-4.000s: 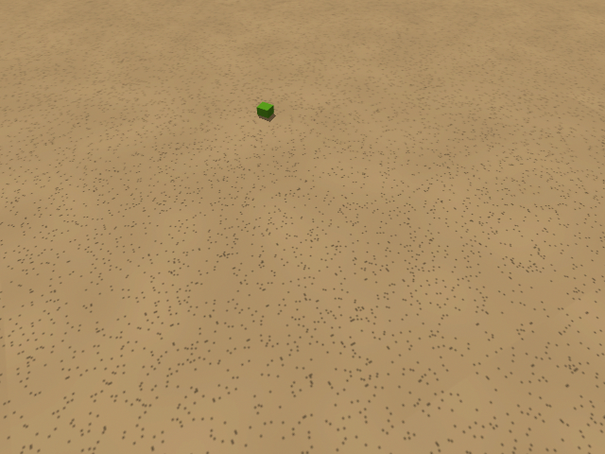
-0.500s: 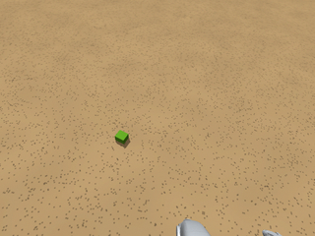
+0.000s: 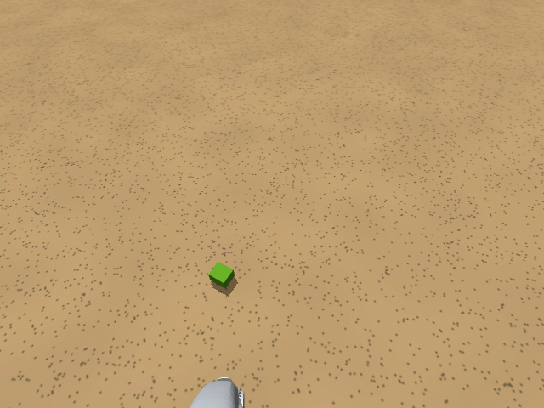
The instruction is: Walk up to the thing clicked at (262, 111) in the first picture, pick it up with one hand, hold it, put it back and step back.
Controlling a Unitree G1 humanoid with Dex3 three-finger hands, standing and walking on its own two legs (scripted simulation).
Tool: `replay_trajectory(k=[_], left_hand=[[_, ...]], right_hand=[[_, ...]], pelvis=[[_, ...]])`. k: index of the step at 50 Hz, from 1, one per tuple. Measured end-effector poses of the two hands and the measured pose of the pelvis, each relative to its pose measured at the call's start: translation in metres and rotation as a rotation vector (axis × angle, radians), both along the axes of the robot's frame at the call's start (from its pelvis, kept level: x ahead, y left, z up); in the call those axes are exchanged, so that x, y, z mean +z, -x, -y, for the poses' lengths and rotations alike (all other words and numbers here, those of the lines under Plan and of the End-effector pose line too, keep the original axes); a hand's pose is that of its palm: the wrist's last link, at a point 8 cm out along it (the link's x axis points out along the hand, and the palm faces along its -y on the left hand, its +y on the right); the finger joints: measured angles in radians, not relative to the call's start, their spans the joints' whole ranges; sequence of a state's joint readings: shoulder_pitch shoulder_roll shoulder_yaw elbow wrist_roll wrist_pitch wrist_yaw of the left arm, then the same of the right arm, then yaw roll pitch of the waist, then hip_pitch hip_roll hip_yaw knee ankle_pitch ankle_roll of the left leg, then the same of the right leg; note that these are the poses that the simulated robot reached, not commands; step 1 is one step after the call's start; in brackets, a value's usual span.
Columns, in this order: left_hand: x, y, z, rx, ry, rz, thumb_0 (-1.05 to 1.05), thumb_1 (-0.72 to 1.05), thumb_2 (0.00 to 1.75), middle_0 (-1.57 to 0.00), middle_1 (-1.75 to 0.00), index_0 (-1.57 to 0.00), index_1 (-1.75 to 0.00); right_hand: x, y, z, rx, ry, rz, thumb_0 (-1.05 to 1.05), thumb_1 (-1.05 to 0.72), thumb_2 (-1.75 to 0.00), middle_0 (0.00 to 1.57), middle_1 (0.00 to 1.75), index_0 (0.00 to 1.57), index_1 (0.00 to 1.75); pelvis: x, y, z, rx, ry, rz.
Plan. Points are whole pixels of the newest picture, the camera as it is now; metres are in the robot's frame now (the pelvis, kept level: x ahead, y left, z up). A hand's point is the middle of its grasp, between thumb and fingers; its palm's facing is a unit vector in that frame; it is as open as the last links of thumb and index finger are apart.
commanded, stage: walk up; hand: left
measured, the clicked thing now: (221, 275) +0.67 +0.25 -0.74
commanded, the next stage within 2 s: none
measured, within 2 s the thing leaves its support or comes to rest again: neither
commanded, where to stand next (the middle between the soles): +0.30 +0.03 m, yaw +1 degrees
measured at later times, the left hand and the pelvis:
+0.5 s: hand (137, 331) +0.25 +0.27 -0.14, palm faces -0.06 -0.90 -0.42, open 7.3 cm; pelvis +0.18 -0.01 -0.02, yaw +0 degrees
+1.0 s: hand (145, 313) +0.30 +0.28 -0.17, palm faces +0.00 -0.93 -0.36, open 7.4 cm; pelvis +0.23 +0.01 -0.02, yaw +1 degrees
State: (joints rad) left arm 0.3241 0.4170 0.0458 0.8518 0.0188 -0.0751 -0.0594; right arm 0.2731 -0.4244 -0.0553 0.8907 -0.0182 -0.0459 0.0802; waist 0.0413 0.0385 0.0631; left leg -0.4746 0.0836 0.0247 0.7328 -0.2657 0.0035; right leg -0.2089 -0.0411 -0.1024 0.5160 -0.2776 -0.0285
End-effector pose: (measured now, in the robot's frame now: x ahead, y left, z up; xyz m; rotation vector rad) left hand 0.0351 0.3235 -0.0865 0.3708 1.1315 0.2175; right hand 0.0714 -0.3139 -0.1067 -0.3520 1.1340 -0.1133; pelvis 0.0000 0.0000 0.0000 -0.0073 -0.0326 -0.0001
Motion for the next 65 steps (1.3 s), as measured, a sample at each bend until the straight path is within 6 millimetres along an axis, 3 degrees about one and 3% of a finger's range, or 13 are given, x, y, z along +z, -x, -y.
replay_trajectory(k=[7, 16, 22, 27, 34, 40, 44, 50, 58, 65], left_hand=[[-0.034, -0.038, -0.024, 0.028, 0.031, -0.062, 0.01, 0.91, 0.90, -0.20, -0.30, -0.20, -0.30], [-0.027, -0.128, -0.013, -0.033, 0.060, -0.039, 0.01, 0.91, 0.90, -0.20, -0.30, -0.20, -0.30], [-0.014, -0.187, 0.003, -0.064, 0.023, -0.010, 0.01, 0.91, 0.90, -0.20, -0.30, -0.20, -0.30], [-0.009, -0.220, 0.015, -0.043, -0.045, 0.040, 0.00, 0.91, 0.90, -0.20, -0.30, -0.20, -0.30], [0.002, -0.231, 0.022, -0.020, -0.061, 0.009, 0.00, 0.91, 0.90, -0.20, -0.30, -0.20, -0.30], [-0.018, -0.240, 0.009, -0.002, -0.047, -0.020, 0.00, 0.90, 0.90, -0.20, -0.30, -0.21, -0.30], [-0.037, -0.250, 0.000, 0.020, -0.012, -0.021, 0.01, 0.91, 0.90, -0.20, -0.30, -0.20, -0.30], [-0.046, -0.255, 0.001, 0.029, 0.040, -0.038, 0.01, 0.91, 0.90, -0.20, -0.30, -0.20, -0.30], [-0.040, -0.249, -0.001, 0.059, 0.058, -0.083, 0.01, 0.91, 0.90, -0.20, -0.30, -0.20, -0.30], [-0.028, -0.247, -0.003, 0.080, 0.040, -0.112, 0.01, 0.91, 0.90, -0.20, -0.30, -0.20, -0.30]], right_hand=[[0.007, -0.062, -0.012, 0.003, 0.076, 0.057, 0.01, -0.91, -0.90, 0.21, 0.30, 0.20, 0.30], [0.020, -0.088, -0.012, -0.047, 0.079, 0.036, 0.01, -0.91, -0.90, 0.21, 0.30, 0.20, 0.30], [0.000, -0.108, 0.011, -0.076, 0.046, -0.018, 0.01, -0.90, -0.90, 0.21, 0.30, 0.20, 0.30], [-0.028, -0.145, 0.026, -0.080, 0.032, -0.068, 0.01, -0.91, -0.90, 0.21, 0.30, 0.20, 0.30], [-0.027, -0.205, 0.014, -0.039, 0.000, -0.048, 0.01, -0.91, -0.90, 0.20, 0.30, 0.20, 0.30], [-0.028, -0.237, 0.000, -0.033, 0.016, -0.028, 0.01, -0.91, -0.90, 0.20, 0.30, 0.20, 0.30], [-0.026, -0.247, -0.012, -0.031, 0.038, -0.014, 0.01, -0.91, -0.90, 0.20, 0.30, 0.20, 0.30], [-0.014, -0.263, -0.030, -0.025, 0.035, 0.000, 0.01, -0.91, -0.90, 0.21, 0.30, 0.20, 0.30], [-0.004, -0.282, -0.043, -0.008, 0.011, 0.009, 0.01, -0.91, -0.90, 0.21, 0.30, 0.20, 0.30], [-0.002, -0.291, -0.043, -0.015, -0.008, -0.003, 0.01, -0.91, -0.90, 0.21, 0.30, 0.20, 0.30]], pelvis=[[-0.016, -0.057, -0.023, 0.012, -0.011, 0.004], [-0.003, -0.111, -0.019, 0.000, -0.022, 0.013], [-0.007, -0.153, -0.001, -0.005, -0.033, 0.009], [-0.019, -0.184, 0.017, 0.000, -0.016, 0.012], [-0.008, -0.208, 0.016, 0.003, -0.015, 0.004], [-0.017, -0.219, 0.005, 0.009, -0.011, 0.001], [-0.023, -0.221, -0.007, 0.011, -0.016, 0.007], [-0.017, -0.226, -0.014, 0.016, 0.013, 0.012], [-0.005, -0.234, -0.018, 0.020, 0.014, 0.007], [0.004, -0.238, -0.016, 0.023, 0.006, 0.007]])
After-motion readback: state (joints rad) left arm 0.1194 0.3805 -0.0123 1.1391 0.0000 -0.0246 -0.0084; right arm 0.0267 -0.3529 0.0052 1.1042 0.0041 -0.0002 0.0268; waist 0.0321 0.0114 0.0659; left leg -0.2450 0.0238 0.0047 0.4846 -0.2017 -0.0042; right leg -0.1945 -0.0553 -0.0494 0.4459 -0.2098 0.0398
